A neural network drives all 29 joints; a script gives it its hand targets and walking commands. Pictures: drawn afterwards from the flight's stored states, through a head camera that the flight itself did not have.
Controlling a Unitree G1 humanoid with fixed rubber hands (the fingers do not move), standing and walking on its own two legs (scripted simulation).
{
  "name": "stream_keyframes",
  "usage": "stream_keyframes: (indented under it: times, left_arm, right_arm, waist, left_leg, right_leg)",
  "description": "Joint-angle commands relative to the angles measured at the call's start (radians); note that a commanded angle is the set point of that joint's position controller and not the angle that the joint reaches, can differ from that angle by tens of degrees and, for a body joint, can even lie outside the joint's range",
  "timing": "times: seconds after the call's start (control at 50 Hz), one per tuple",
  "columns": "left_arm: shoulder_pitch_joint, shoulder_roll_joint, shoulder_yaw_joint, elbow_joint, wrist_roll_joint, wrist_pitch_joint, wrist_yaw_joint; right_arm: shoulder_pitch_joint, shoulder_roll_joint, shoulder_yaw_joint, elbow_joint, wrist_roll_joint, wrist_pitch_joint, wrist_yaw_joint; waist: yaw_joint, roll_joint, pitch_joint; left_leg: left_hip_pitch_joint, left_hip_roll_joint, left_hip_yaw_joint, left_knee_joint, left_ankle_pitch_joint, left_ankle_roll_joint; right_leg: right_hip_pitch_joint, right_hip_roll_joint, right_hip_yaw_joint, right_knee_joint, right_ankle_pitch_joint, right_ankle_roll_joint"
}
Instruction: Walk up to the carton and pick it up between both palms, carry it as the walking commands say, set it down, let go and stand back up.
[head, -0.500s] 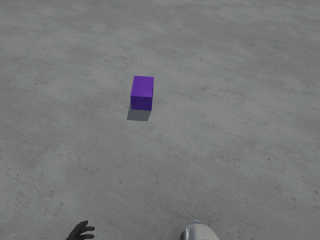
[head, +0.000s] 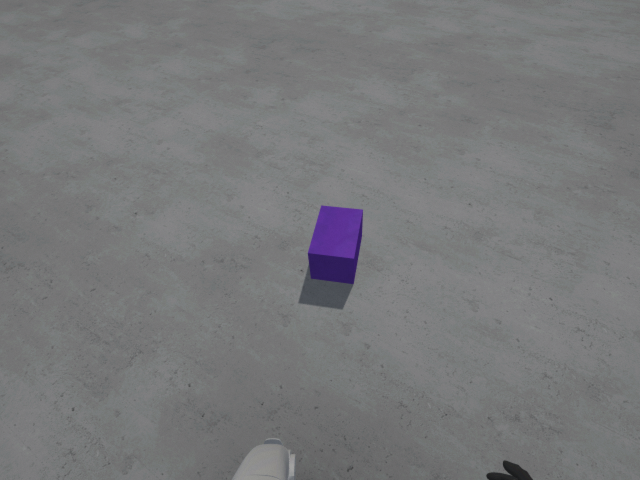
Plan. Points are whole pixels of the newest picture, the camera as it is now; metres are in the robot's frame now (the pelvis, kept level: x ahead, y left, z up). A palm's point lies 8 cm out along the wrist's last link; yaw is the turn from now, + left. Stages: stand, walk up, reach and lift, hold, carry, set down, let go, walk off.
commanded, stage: walk up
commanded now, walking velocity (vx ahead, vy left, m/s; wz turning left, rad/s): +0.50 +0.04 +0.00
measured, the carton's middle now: (337, 243) +1.07 +0.11 -0.71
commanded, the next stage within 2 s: none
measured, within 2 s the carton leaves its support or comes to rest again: neither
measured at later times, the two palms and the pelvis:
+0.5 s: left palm (182, 335) +0.36 +0.32 -0.14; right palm (480, 472) +0.19 -0.16 -0.11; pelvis +0.26 +0.07 +0.00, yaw +1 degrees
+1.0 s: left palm (218, 285) +0.45 +0.27 -0.12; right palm (483, 264) +0.56 -0.23 -0.15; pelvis +0.49 +0.01 +0.00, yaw +1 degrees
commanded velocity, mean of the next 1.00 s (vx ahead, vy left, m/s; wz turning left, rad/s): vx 0.45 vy -0.01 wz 0.02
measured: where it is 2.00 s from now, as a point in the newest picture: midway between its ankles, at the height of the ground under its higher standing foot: (330, 356)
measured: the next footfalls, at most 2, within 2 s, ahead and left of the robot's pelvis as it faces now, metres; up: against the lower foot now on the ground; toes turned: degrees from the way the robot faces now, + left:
left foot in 0.18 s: +0.25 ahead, +0.17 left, +0.00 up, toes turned +8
right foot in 0.74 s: +0.55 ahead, -0.09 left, +0.00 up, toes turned -9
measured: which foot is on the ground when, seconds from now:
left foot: up 0.00-0.16, down 0.18-0.74, up 0.76-1.00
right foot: down 0.00-0.18, up 0.20-0.72, down 0.74-1.00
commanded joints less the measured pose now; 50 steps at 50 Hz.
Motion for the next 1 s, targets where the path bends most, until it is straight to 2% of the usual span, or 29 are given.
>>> stream_keyframes:
  times: [0.0,0.06,0.1,0.12,0.14,0.16,0.18,0.2,0.22,0.24,0.28,0.36,0.44,0.54,0.6,0.62,0.64,0.66,0.68,0.7,0.72,0.74,0.76,0.8,0.82,0.84,0.9,0.94,0.98]
  left_arm:
    - [0.02,0.131,0.031,-0.035,0.002,-0.009,0.01]
    - [0.065,0.151,0.041,-0.014,0.0,0.002,0.015]
    - [0.057,0.164,0.042,-0.001,-0.003,0.01,0.02]
    - [0.044,0.16,0.04,-0.003,-0.005,0.014,0.022]
    - [0.036,0.137,0.035,-0.013,-0.005,0.016,0.021]
    - [0.026,0.076,0.019,-0.051,-0.008,0.01,0.015]
    - [0.013,0.068,0.024,-0.062,-0.006,0.012,0.012]
    - [-0.012,0.114,0.041,-0.046,-0.011,0.02,0.012]
    - [-0.043,0.104,0.035,-0.045,-0.008,0.016,0.01]
    - [-0.068,0.08,0.024,-0.059,0.0,0.019,0.009]
    - [-0.086,0.067,0.024,-0.08,0.008,0.044,0.0]
    - [-0.157,0.065,0.025,-0.114,0.017,0.082,-0.021]
    - [-0.304,0.069,0.013,-0.155,0.006,0.098,-0.045]
    - [-0.482,0.067,0.003,-0.212,-0.002,0.084,-0.052]
    - [-0.518,0.073,0.004,-0.225,-0.001,0.07,-0.05]
    - [-0.515,0.081,0.006,-0.228,0.001,0.063,-0.045]
    - [-0.475,0.075,0.004,-0.224,0.005,0.05,-0.039]
    - [-0.384,0.096,0.016,-0.193,0.008,0.042,-0.029]
    - [-0.25,0.134,0.035,-0.141,0.011,0.032,-0.015]
    - [-0.084,0.227,0.069,-0.094,0.025,0.023,-0.003]
    - [0.055,0.331,0.091,-0.072,0.034,0.017,0.006]
    - [0.078,0.318,0.079,-0.061,0.007,0.017,0.011]
    - [-0.02,0.268,0.073,-0.073,0.008,0.013,0.012]
    - [-0.103,0.18,0.053,-0.079,0.003,0.008,0.021]
    - [-0.128,0.158,0.044,-0.079,-0.006,0.009,0.029]
    - [-0.144,0.147,0.04,-0.081,-0.01,0.01,0.029]
    - [-0.149,0.141,0.034,-0.076,0.0,0.011,0.023]
    - [-0.14,0.147,0.035,-0.082,0.005,0.016,0.024]
    - [-0.12,0.155,0.034,-0.079,0.008,0.021,0.027]
  right_arm:
    - [-0.149,-0.011,0.015,-0.075,0.013,-0.018,0.003]
    - [-0.156,-0.012,0.017,-0.077,0.007,-0.034,-0.006]
    - [-0.103,-0.024,0.015,-0.069,0.0,-0.046,-0.015]
    - [0.014,-0.05,0.008,-0.035,-0.007,-0.055,-0.023]
    - [0.203,-0.102,-0.012,0.026,-0.019,-0.064,-0.036]
    - [0.411,-0.234,-0.05,0.064,-0.043,-0.072,-0.05]
    - [0.494,-0.331,-0.069,0.073,-0.036,-0.072,-0.055]
    - [0.417,-0.27,-0.052,0.075,-0.02,-0.067,-0.058]
    - [0.322,-0.194,-0.027,0.072,-0.007,-0.076,-0.05]
    - [0.25,-0.115,-0.004,0.059,-0.005,-0.085,-0.049]
    - [0.193,-0.038,0.015,0.054,0.002,-0.09,-0.048]
    - [0.27,-0.042,0.02,0.07,0.008,-0.105,-0.047]
    - [0.329,-0.068,0.017,0.072,0.007,-0.106,-0.049]
    - [0.418,-0.088,0.015,0.089,-0.005,-0.096,-0.065]
    - [0.44,-0.108,0.008,0.093,-0.01,-0.087,-0.072]
    - [0.437,-0.12,0.003,0.096,-0.011,-0.089,-0.077]
    - [0.436,-0.099,0.005,0.129,-0.004,-0.08,-0.078]
    - [0.429,-0.102,0.004,0.138,-0.002,-0.073,-0.079]
    - [0.424,-0.096,0.009,0.131,0.001,-0.072,-0.076]
    - [0.437,-0.055,0.018,0.108,0.005,-0.077,-0.073]
    - [0.449,0.007,0.027,0.068,0.019,-0.081,-0.072]
    - [0.386,-0.028,0.009,0.053,0.027,-0.075,-0.074]
    - [0.382,-0.045,0.006,0.06,0.024,-0.078,-0.073]
    - [0.35,-0.035,-0.009,0.09,0.009,-0.053,-0.07]
    - [0.367,-0.013,-0.012,0.097,0.004,-0.032,-0.062]
    - [0.374,0.007,-0.009,0.091,0.002,-0.016,-0.054]
    - [0.315,0.007,-0.009,0.064,0.002,0.021,-0.033]
    - [0.251,-0.004,-0.008,0.035,0.001,0.036,-0.022]
    - [0.181,-0.015,-0.007,0.006,0.002,0.04,-0.013]
  waist:
    - [-0.002,-0.182,0.107]
    - [0.014,-0.162,0.083]
    - [-0.008,-0.156,0.033]
    - [-0.057,-0.093,-0.051]
    - [-0.136,-0.008,-0.16]
    - [-0.215,0.244,-0.28]
    - [-0.216,0.201,-0.319]
    - [-0.187,0.018,-0.29]
    - [-0.139,0.0,-0.203]
    - [-0.102,0.017,-0.105]
    - [-0.064,0.096,-0.027]
    - [-0.063,0.116,0.035]
    - [-0.104,0.154,0.075]
    - [-0.158,0.126,0.085]
    - [-0.172,0.146,0.074]
    - [-0.166,0.16,0.064]
    - [-0.14,0.228,0.022]
    - [-0.09,0.189,-0.033]
    - [-0.032,0.097,-0.129]
    - [0.034,-0.088,-0.276]
    - [0.049,-0.391,-0.366]
    - [0.045,-0.273,-0.358]
    - [0.005,-0.199,-0.318]
    - [-0.037,-0.033,-0.147]
    - [-0.066,-0.026,-0.112]
    - [-0.086,-0.07,-0.076]
    - [-0.1,-0.184,-0.012]
    - [-0.095,-0.209,-0.008]
    - [-0.082,-0.208,0.002]
  left_leg:
    - [0.071,-0.011,0.047,-0.245,0.005,-0.012]
    - [0.076,-0.028,0.077,-0.344,-0.063,-0.002]
    - [0.169,-0.055,0.098,-0.419,-0.13,0.02]
    - [0.344,-0.072,0.101,-0.469,-0.147,0.046]
    - [0.631,-0.034,0.057,-0.465,-0.159,0.086]
    - [0.899,0.277,-0.334,-0.528,-0.19,0.167]
    - [0.948,0.464,-0.682,-0.631,-0.065,0.202]
    - [0.881,0.397,-0.598,-0.611,-0.011,0.208]
    - [0.767,0.329,-0.473,-0.577,0.08,0.18]
    - [0.65,0.27,-0.375,-0.598,0.103,0.162]
    - [0.516,0.194,-0.239,-0.654,0.103,0.123]
    - [0.463,0.165,-0.144,-0.696,0.17,0.115]
    - [0.482,0.157,-0.077,-0.746,0.141,0.099]
    - [0.585,0.173,-0.048,-0.729,0.168,0.126]
    - [0.628,0.192,-0.033,-0.69,0.215,0.149]
    - [0.632,0.189,-0.016,-0.662,0.265,0.146]
    - [0.624,0.128,0.051,-0.604,0.303,0.134]
    - [0.599,0.109,0.084,-0.483,0.387,0.123]
    - [0.503,0.088,0.09,-0.3,0.401,0.108]
    - [0.279,0.049,0.065,-0.04,0.134,0.076]
    - [0.05,-0.069,0.024,0.244,-0.452,0.046]
    - [0.035,-0.034,-0.05,0.345,-0.473,0.053]
    - [0.021,-0.017,-0.085,0.381,-0.413,0.047]
    - [0.039,-0.001,-0.08,0.377,-0.335,0.028]
    - [0.065,0.001,-0.091,0.35,-0.296,0.017]
    - [0.082,0.005,-0.084,0.292,-0.264,0.014]
    - [0.124,-0.01,-0.044,0.201,-0.157,0.008]
    - [0.11,-0.013,-0.028,0.169,-0.103,0.0]
    - [0.097,-0.006,-0.018,0.103,-0.073,-0.009]
  right_leg:
    - [-0.088,-0.199,0.101,-0.183,0.103,-0.088]
    - [0.009,-0.238,0.122,-0.125,0.2,-0.101]
    - [0.04,-0.222,0.095,-0.018,0.355,-0.094]
    - [-0.004,-0.181,0.051,0.14,0.409,-0.077]
    - [-0.175,-0.123,0.012,0.386,0.332,-0.058]
    - [-0.481,0.005,-0.019,0.718,-0.16,-0.018]
    - [-0.611,0.041,0.118,0.93,-0.324,-0.011]
    - [-0.59,-0.032,0.201,0.974,-0.217,-0.018]
    - [-0.589,-0.065,0.207,0.952,-0.133,-0.026]
    - [-0.584,-0.086,0.194,0.92,-0.081,-0.023]
    - [-0.532,-0.099,0.151,0.86,-0.022,-0.001]
    - [-0.547,-0.084,0.1,0.784,0.108,0.034]
    - [-0.58,-0.057,0.064,0.645,0.215,0.051]
    - [-0.593,-0.03,0.031,0.407,0.219,0.046]
    - [-0.565,-0.014,0.009,0.31,0.148,0.035]
    - [-0.528,-0.009,0.005,0.279,0.112,0.026]
    - [-0.432,0.002,-0.014,0.243,0.045,0.01]
    - [-0.298,0.024,-0.05,0.202,0.059,-0.007]
    - [-0.078,0.015,-0.048,0.164,0.1,-0.04]
    - [0.214,-0.144,0.164,0.169,0.2,-0.085]
    - [0.403,-0.427,0.562,0.066,0.461,-0.151]
    - [0.384,-0.451,0.576,0.04,0.668,-0.168]
    - [0.299,-0.392,0.485,0.07,0.696,-0.188]
    - [0.074,-0.347,0.371,0.044,0.809,-0.139]
    - [0.011,-0.321,0.314,0.039,0.818,-0.114]
    - [-0.067,-0.302,0.255,0.035,0.779,-0.086]
    - [-0.194,-0.262,0.142,-0.012,0.662,-0.066]
    - [-0.216,-0.258,0.115,-0.034,0.573,-0.07]
    - [-0.223,-0.259,0.11,-0.062,0.402,-0.071]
